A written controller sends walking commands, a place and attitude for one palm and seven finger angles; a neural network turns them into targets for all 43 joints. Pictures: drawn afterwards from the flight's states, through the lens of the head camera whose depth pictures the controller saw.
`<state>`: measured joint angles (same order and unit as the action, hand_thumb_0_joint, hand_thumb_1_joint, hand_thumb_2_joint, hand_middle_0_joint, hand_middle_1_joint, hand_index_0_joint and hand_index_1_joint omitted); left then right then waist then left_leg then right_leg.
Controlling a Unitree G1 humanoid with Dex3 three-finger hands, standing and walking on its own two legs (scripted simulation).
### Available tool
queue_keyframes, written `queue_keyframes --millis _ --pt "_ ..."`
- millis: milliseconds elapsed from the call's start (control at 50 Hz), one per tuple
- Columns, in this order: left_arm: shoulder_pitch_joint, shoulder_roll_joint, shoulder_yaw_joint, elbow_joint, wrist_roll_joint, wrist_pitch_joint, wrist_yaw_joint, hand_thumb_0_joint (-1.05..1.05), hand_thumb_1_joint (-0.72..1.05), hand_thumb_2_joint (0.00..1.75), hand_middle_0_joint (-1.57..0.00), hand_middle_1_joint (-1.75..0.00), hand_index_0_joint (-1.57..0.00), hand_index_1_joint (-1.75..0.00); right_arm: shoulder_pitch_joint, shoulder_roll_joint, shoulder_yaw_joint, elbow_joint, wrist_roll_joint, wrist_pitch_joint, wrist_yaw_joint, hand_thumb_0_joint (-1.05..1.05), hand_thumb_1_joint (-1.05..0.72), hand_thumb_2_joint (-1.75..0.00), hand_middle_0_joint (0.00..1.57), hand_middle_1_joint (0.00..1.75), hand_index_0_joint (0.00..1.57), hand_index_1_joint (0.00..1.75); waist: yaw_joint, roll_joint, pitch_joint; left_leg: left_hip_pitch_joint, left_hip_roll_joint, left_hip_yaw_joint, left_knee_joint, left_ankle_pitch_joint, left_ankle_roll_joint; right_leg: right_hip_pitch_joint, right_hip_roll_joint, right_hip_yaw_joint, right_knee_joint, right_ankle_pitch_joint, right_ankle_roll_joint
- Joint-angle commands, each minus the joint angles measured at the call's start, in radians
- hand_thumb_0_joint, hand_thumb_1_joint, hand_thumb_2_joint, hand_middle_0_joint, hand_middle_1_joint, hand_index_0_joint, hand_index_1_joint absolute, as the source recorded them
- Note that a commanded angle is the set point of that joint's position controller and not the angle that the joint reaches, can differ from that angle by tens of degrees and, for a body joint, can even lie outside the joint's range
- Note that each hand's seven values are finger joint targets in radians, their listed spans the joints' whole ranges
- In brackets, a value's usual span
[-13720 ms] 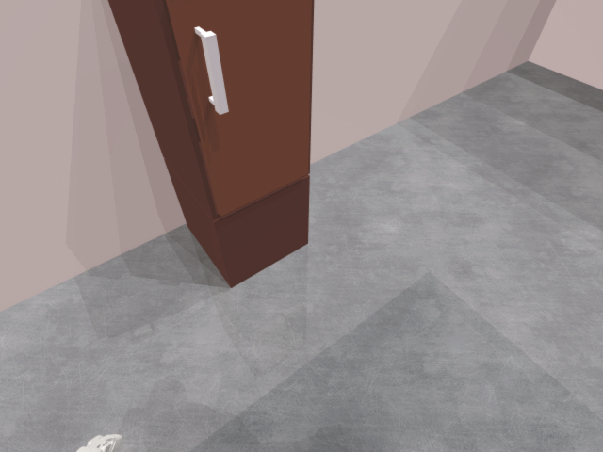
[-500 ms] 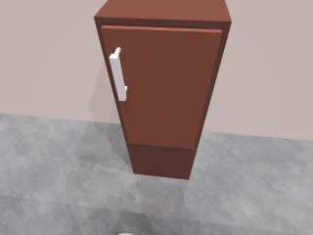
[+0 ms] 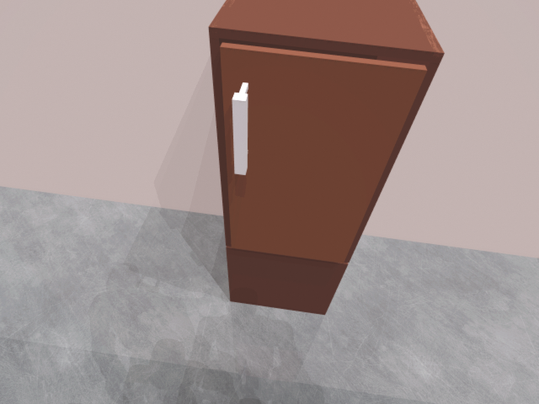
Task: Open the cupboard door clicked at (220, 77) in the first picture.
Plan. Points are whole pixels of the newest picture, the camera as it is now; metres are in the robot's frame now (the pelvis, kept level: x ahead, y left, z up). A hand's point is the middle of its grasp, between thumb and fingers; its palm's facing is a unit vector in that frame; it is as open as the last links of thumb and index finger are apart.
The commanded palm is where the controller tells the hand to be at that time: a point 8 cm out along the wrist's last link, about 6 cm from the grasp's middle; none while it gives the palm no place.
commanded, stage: come to a stop and stand still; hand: left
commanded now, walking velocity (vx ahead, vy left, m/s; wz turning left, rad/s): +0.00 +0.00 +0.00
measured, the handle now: (242, 130) +0.56 +0.10 +0.10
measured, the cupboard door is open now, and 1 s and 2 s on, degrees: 0 0 0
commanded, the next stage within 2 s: look again from close up in 0.30 s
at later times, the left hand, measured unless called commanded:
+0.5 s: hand out of the picture -0.02 +0.17 -0.18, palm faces +0.00 -0.99 -0.15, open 7.4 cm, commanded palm none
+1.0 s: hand out of the picture +0.02 +0.19 -0.18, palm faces -0.01 -0.98 -0.21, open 7.4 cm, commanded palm none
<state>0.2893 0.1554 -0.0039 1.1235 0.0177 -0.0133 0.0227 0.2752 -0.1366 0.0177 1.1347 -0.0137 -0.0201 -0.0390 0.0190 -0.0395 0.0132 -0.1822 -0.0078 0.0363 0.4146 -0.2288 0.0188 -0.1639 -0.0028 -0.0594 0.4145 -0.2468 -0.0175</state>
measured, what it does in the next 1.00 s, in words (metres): stands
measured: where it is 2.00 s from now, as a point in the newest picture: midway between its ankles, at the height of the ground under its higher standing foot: outside the picture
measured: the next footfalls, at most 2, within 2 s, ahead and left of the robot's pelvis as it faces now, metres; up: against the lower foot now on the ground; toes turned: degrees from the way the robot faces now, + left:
none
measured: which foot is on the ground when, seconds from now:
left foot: down 0.00-1.00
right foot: down 0.00-1.00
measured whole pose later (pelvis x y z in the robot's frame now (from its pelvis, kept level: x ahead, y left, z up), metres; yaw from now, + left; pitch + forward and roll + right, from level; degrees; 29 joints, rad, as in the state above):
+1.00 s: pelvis +0.01 +0.02 +0.00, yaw -1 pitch -1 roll +1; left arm 0.28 0.15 -0.02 1.10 0.02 -0.02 0.04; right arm 0.28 -0.16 0.02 1.11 -0.01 -0.03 -0.03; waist 0.00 0.02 0.02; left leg -0.16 -0.03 0.07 0.44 -0.27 0.05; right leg -0.17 -0.03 -0.02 0.48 -0.30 0.01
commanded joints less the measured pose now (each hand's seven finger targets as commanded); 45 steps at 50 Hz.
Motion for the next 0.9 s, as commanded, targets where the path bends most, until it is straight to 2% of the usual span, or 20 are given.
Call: queue_keyframes --millis 0,220,320,360,380,400,420,440,460,520,540,580,640,720,840,880 --pt "0.077 0.077 0.014 -0.008 -0.005 -0.007 0.006 0.0 0.9 0.9 -0.2 -0.3 -0.2 -0.3 0.055 -0.1 -0.013 -0.027 0.002 -0.018 -0.003 0.0 -0.9 -0.9 0.2 0.3 0.2 0.3 0.007 0.06 0.031 -0.045 0.124 -0.108 -0.098 0.137 0.02 0.019 -0.102 0.081 -0.054 0.099 -0.014" --pt "0.091 0.046 0.015 0.002 -0.005 -0.002 0.012 0.0 0.9 0.9 -0.2 -0.3 -0.2 -0.3 0.104 -0.071 -0.017 -0.002 0.003 -0.019 -0.007 0.0 -0.9 -0.9 0.2 0.3 0.2 0.3 0.003 0.048 0.065 -0.061 0.118 -0.119 -0.121 0.096 0.03 0.006 -0.097 0.072 -0.04 0.08 -0.011" --pt "0.106 0.037 0.015 0.008 -0.004 -0.006 0.015 0.0 0.9 0.9 -0.2 -0.3 -0.2 -0.3 0.114 -0.06 -0.02 0.003 0.004 -0.023 -0.008 0.0 -0.9 -0.9 0.2 0.3 0.2 0.3 -0.001 0.034 0.028 -0.011 0.114 -0.107 -0.094 0.18 0.032 0.008 -0.103 0.074 -0.038 0.122 -0.01" --pt "0.105 0.037 0.014 0.009 -0.003 -0.008 0.016 0.0 0.9 0.9 -0.2 -0.3 -0.2 -0.3 0.117 -0.054 -0.02 0.005 0.005 -0.022 -0.009 0.0 -0.9 -0.9 0.2 0.3 0.2 0.3 -0.002 0.023 0.038 -0.012 0.112 -0.102 -0.085 0.2 0.033 0.01 -0.104 0.073 -0.041 0.139 -0.011" --pt "0.149 0.074 0.002 0.024 0.008 -0.03 0.055 0.0 0.9 0.9 -0.2 -0.3 -0.2 -0.3 0.0 -0.118 -0.022 -0.077 0.018 -0.027 0.008 0.0 -0.9 -0.9 0.2 0.3 0.2 0.3 0.019 0.064 0.069 -0.055 0.114 -0.071 0.11 0.325 -0.002 -0.051 -0.142 0.127 -0.043 0.387 -0.006" --pt "0.112 0.097 0.007 -0.024 -0.004 -0.035 0.047 0.0 0.9 0.9 -0.2 -0.3 -0.2 -0.3 0.054 -0.068 -0.022 -0.097 0.007 -0.015 0.013 0.0 -0.9 -0.9 0.2 0.3 0.2 0.3 -0.032 0.078 0.024 -0.047 0.077 -0.081 0.065 0.039 0.0 -0.049 -0.159 0.148 -0.035 0.175 -0.033" --pt "0.077 0.088 0.001 -0.037 -0.003 -0.034 0.039 0.0 0.9 0.9 -0.2 -0.3 -0.2 -0.3 0.088 -0.073 -0.022 -0.093 0.003 -0.013 0.016 0.0 -0.9 -0.9 0.2 0.3 0.2 0.3 -0.042 0.09 0.02 -0.064 0.081 -0.097 0.037 0.012 0.007 -0.07 -0.128 0.129 -0.013 0.011 -0.041" --pt "0.082 0.073 -0.001 -0.044 -0.003 -0.032 0.033 0.0 0.9 0.9 -0.2 -0.3 -0.2 -0.3 0.094 -0.076 -0.021 -0.095 0.003 -0.016 0.017 0.0 -0.9 -0.9 0.2 0.3 0.2 0.3 -0.037 0.119 0.019 -0.068 0.092 -0.111 0.026 0.063 0.02 -0.071 -0.105 0.109 0.007 0.008 -0.04" --pt "0.091 0.075 0.003 -0.038 -0.001 -0.034 0.03 0.0 0.9 0.9 -0.2 -0.3 -0.2 -0.3 0.11 -0.073 -0.018 -0.096 -0.001 -0.022 0.016 0.0 -0.9 -0.9 0.2 0.3 0.2 0.3 -0.031 0.173 -0.029 -0.056 0.101 -0.115 0.031 0.148 0.032 -0.032 -0.098 0.086 0.037 0.06 -0.04" --pt "0.103 0.052 0.0 -0.028 -0.005 -0.027 0.027 0.0 0.9 0.9 -0.2 -0.3 -0.2 -0.3 0.109 -0.094 -0.019 -0.106 0.002 -0.028 0.007 0.0 -0.9 -0.9 0.2 0.3 0.2 0.3 -0.026 0.086 -0.012 -0.04 0.111 -0.122 0.021 0.242 0.041 -0.026 -0.083 0.075 0.053 0.088 -0.031" --pt "0.1 0.048 -0.002 -0.027 -0.006 -0.024 0.027 0.0 0.9 0.9 -0.2 -0.3 -0.2 -0.3 0.108 -0.098 -0.019 -0.106 0.003 -0.027 0.005 0.0 -0.9 -0.9 0.2 0.3 0.2 0.3 -0.025 0.053 0.012 -0.042 0.113 -0.122 0.012 0.238 0.043 -0.033 -0.082 0.075 0.049 0.088 -0.029" --pt "0.09 0.052 0.001 -0.032 -0.004 -0.019 0.025 0.0 0.9 0.9 -0.2 -0.3 -0.2 -0.3 0.1 -0.099 -0.018 -0.106 0.003 -0.026 0.004 0.0 -0.9 -0.9 0.2 0.3 0.2 0.3 -0.023 0.058 0.048 -0.057 0.108 -0.116 -0.008 0.222 0.043 -0.038 -0.084 0.074 0.048 0.087 -0.026" --pt "0.08 0.061 0.003 -0.036 -0.005 -0.011 0.022 0.0 0.9 0.9 -0.2 -0.3 -0.2 -0.3 0.085 -0.114 -0.018 -0.104 0.003 -0.021 0.006 0.0 -0.9 -0.9 0.2 0.3 0.2 0.3 -0.02 0.041 0.087 -0.07 0.106 -0.116 -0.05 0.116 0.042 -0.055 -0.083 0.08 0.03 0.042 -0.019" --pt "0.075 0.075 0.005 -0.041 -0.006 -0.012 0.02 0.0 0.9 0.9 -0.2 -0.3 -0.2 -0.3 0.075 -0.121 -0.016 -0.089 0.002 -0.023 0.007 0.0 -0.9 -0.9 0.2 0.3 0.2 0.3 -0.017 0.016 0.064 -0.041 0.101 -0.107 -0.059 0.131 0.041 -0.038 -0.09 0.087 0.023 0.076 -0.017" --pt "0.061 0.089 0.007 -0.048 -0.005 -0.009 0.018 0.0 0.9 0.9 -0.2 -0.3 -0.2 -0.3 0.06 -0.124 -0.015 -0.073 0.002 -0.021 0.007 0.0 -0.9 -0.9 0.2 0.3 0.2 0.3 -0.014 0.018 0.075 -0.038 0.101 -0.096 -0.074 0.108 0.038 -0.038 -0.094 0.099 0.002 0.078 -0.016" --pt "0.061 0.093 0.009 -0.048 -0.005 -0.011 0.018 0.0 0.9 0.9 -0.2 -0.3 -0.2 -0.3 0.058 -0.125 -0.014 -0.067 0.002 -0.023 0.007 0.0 -0.9 -0.9 0.2 0.3 0.2 0.3 -0.011 0.029 0.054 -0.025 0.1 -0.091 -0.066 0.144 0.037 -0.021 -0.098 0.099 0.006 0.113 -0.017"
